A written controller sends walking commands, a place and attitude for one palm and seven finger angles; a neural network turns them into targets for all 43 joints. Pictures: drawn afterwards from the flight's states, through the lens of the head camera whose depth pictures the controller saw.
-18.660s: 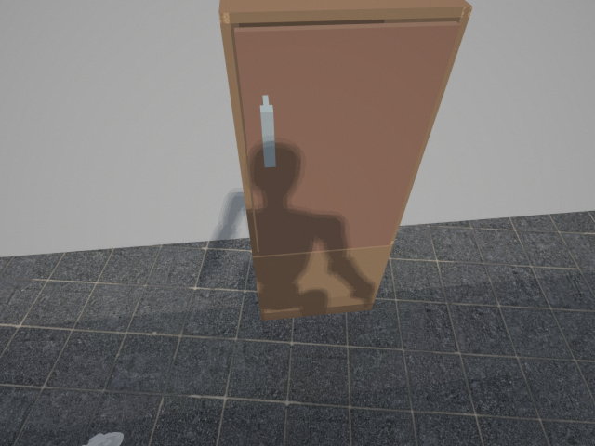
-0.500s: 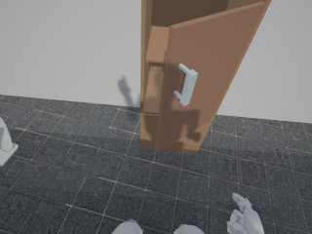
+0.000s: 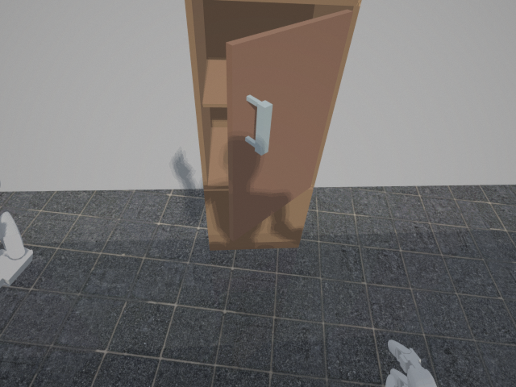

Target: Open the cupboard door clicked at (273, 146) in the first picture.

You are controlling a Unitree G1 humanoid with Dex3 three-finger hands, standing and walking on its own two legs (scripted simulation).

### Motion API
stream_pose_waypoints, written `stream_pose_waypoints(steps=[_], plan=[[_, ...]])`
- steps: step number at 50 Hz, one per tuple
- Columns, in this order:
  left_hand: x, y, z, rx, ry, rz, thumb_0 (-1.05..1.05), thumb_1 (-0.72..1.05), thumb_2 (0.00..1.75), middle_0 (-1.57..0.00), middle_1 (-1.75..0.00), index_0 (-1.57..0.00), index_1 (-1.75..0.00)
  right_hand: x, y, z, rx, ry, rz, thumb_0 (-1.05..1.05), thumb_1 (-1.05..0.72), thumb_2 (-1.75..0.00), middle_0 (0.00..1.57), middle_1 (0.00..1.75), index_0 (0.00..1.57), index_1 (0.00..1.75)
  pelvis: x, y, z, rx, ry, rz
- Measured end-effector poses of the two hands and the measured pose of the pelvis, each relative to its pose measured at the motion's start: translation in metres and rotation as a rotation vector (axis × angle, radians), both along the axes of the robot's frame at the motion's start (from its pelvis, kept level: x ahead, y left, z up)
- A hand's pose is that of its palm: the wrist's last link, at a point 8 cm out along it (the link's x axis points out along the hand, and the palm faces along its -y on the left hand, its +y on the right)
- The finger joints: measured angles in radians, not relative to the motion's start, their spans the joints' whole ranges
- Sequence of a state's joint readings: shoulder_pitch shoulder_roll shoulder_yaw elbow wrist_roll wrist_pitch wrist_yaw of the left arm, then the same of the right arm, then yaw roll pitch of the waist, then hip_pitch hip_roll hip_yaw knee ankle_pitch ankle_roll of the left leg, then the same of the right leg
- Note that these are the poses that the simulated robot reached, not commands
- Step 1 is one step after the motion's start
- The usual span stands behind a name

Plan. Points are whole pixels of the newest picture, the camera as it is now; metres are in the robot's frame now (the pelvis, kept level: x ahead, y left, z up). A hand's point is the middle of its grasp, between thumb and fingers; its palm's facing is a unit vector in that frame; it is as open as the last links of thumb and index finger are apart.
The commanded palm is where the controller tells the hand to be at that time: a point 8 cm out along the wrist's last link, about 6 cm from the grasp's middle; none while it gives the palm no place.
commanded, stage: stop stepping back and stand still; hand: left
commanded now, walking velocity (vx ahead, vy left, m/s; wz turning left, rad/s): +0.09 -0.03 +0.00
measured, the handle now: (256, 125) +0.62 +0.03 +0.10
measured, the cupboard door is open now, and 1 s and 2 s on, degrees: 39 39 39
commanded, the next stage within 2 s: let the arm hang, fingers relaxed in 0.38 s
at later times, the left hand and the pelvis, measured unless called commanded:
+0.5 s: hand (9, 323) +0.15 +0.26 +0.16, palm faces +0.44 -0.78 -0.45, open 7.4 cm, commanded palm none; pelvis -0.05 +0.00 +0.01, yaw +2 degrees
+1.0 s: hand out of the picture -0.12 +0.23 -0.16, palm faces +0.13 -0.96 -0.24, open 7.2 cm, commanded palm none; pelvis -0.08 +0.03 +0.01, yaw +6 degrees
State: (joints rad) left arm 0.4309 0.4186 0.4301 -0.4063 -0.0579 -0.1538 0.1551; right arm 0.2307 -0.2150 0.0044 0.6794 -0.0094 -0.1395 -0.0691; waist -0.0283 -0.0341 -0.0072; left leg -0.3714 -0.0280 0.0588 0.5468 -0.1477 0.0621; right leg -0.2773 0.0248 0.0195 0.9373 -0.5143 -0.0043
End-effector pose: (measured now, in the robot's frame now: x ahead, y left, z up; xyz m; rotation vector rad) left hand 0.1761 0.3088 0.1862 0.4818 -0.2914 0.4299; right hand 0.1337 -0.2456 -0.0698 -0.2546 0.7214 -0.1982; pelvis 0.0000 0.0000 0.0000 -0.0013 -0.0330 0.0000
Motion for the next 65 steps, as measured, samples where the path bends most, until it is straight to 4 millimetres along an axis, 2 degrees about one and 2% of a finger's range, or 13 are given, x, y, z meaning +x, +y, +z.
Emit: stream_pose_waypoints(steps=[7, 12, 19, 25, 28, 31, 35, 38, 39, 46, 51, 57, 65], plan=[[-0.044, -0.04, 0.012, 0.11, 0.078, -0.086, 0.02, 0.89, 0.9, -0.21, -0.3, -0.21, -0.3, -0.032, -0.01, 0.005, 0.043, -0.025, -0.008, 0.01, -0.91, -0.9, 0.21, 0.3, 0.2, 0.3, -0.027, -0.018, 0.006, 0.011, 0.011, 0.015], [-0.081, -0.042, 0.022, 0.153, 0.076, -0.037, 0.02, 0.89, 0.9, -0.21, -0.3, -0.21, -0.3, -0.044, -0.019, -0.01, 0.038, 0.068, 0.029, 0.01, -0.91, -0.9, 0.21, 0.3, 0.2, 0.3, -0.043, -0.025, 0.008, 0.034, 0.024, -0.006], [-0.079, -0.02, 0.011, 0.041, 0.092, 0.11, 0.01, 0.89, 0.9, -0.21, -0.3, -0.21, -0.3, -0.046, -0.023, -0.005, 0.038, 0.042, 0.016, 0.01, -0.91, -0.9, 0.21, 0.3, 0.2, 0.3, -0.044, -0.019, 0.021, 0.057, 0.041, 0.022], [-0.07, -0.018, -0.006, 0.021, 0.108, 0.031, 0.02, 0.89, 0.9, -0.21, -0.3, -0.21, -0.3, -0.034, -0.013, 0.0, -0.003, 0.002, 0.056, 0.01, -0.91, -0.9, 0.2, 0.3, 0.2, 0.3, -0.046, -0.002, 0.013, 0.017, 0.044, 0.041], [-0.056, -0.005, -0.078, -0.067, 0.391, 0.011, 0.01, 0.89, 0.9, -0.2, -0.3, -0.2, -0.3, -0.032, -0.006, -0.019, 0.022, 0.086, 0.101, 0.01, -0.91, -0.9, 0.2, 0.3, 0.2, 0.3, -0.054, 0.008, 0.003, 0.024, 0.054, 0.068], [-0.071, -0.01, -0.174, -0.236, 0.767, 0.047, 0.01, 0.9, 0.9, -0.2, -0.3, -0.2, -0.3, -0.037, 0.005, -0.037, 0.054, 0.157, 0.123, 0.01, -0.91, -0.9, 0.2, 0.3, 0.2, 0.3, -0.059, 0.011, -0.002, 0.039, 0.053, 0.085], [-0.135, -0.045, -0.266, -0.433, 1.16, 0.055, 0.01, 0.91, 0.9, -0.2, -0.3, -0.19, -0.3, -0.06, 0.02, -0.051, 0.091, 0.26, 0.112, 0.01, -0.91, -0.9, 0.2, 0.3, 0.2, 0.3, -0.064, 0.012, -0.002, 0.027, 0.03, 0.091], [-0.19, -0.071, -0.306, -0.578, 1.359, 0.07, 0.01, 0.91, 0.9, -0.2, -0.3, -0.2, -0.3, -0.088, 0.03, -0.053, 0.088, 0.375, 0.094, 0.01, -0.91, -0.9, 0.2, 0.3, 0.2, 0.3, -0.067, 0.013, 0.001, 0.018, 0.016, 0.095], [-0.204, -0.069, -0.311, -0.619, 1.374, 0.122, 0.0, 0.95, 0.9, -0.2, -0.3, -0.2, -0.3, -0.099, 0.033, -0.053, 0.085, 0.415, 0.092, 0.01, -0.91, -0.9, 0.2, 0.3, 0.2, 0.3, -0.068, 0.014, 0.003, 0.015, 0.015, 0.098], [-0.278, -0.046, -0.315, -0.67, 1.552, 0.254, -0.01, 0.97, 0.9, -0.21, -0.3, -0.2, -0.3, -0.16, 0.042, -0.057, 0.074, 0.622, 0.057, 0.01, -0.93, -0.9, 0.21, 0.3, 0.2, 0.3, -0.075, 0.024, 0.012, -0.009, 0.013, 0.105], [-0.305, -0.032, -0.307, -0.655, 1.626, 0.314, 0.0, 0.94, 0.9, -0.2, -0.3, -0.2, -0.3, -0.183, 0.048, -0.062, 0.095, 0.67, 0.029, 0.01, -0.92, -0.9, 0.2, 0.3, 0.2, 0.3, -0.078, 0.032, 0.014, -0.004, 0.012, 0.099], [-0.305, -0.024, -0.303, -0.631, 1.633, 0.327, 0.01, 0.92, 0.9, -0.2, -0.3, -0.2, -0.3, -0.194, 0.052, -0.065, 0.117, 0.686, 0.012, 0.01, -0.92, -0.9, 0.2, 0.3, 0.2, 0.3, -0.079, 0.035, 0.015, 0.002, 0.012, 0.093], [-0.268, -0.027, -0.304, -0.609, 1.562, 0.273, 0.01, 0.91, 0.9, -0.2, -0.3, -0.2, -0.3, -0.187, 0.046, -0.065, 0.118, 0.661, 0.0, 0.01, -0.91, -0.9, 0.2, 0.3, 0.2, 0.3, -0.076, 0.033, 0.016, 0.005, 0.009, 0.087]])
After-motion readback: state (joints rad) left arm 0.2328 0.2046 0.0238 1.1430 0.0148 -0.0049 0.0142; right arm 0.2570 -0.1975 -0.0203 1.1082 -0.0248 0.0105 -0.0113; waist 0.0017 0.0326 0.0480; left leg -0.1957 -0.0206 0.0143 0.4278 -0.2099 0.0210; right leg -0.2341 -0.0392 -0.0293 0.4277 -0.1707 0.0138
